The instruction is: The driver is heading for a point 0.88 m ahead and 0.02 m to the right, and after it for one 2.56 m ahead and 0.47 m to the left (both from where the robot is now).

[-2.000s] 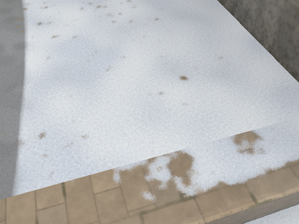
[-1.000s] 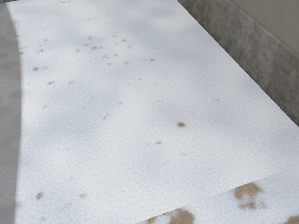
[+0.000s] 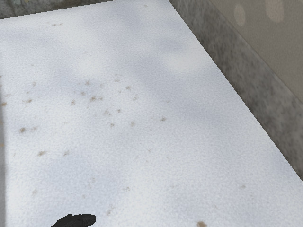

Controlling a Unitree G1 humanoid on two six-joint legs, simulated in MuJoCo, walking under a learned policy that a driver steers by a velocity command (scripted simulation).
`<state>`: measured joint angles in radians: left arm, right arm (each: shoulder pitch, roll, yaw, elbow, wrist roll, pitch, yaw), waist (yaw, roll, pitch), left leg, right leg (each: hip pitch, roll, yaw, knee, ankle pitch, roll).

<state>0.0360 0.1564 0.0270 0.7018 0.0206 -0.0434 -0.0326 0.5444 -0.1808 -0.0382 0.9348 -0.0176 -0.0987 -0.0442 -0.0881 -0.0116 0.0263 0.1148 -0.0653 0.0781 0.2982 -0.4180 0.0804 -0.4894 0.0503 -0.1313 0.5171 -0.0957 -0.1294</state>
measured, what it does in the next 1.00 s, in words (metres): walks ahead: right foot, then left foot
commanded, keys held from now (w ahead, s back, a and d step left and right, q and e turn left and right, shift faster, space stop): w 0.72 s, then no key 0.28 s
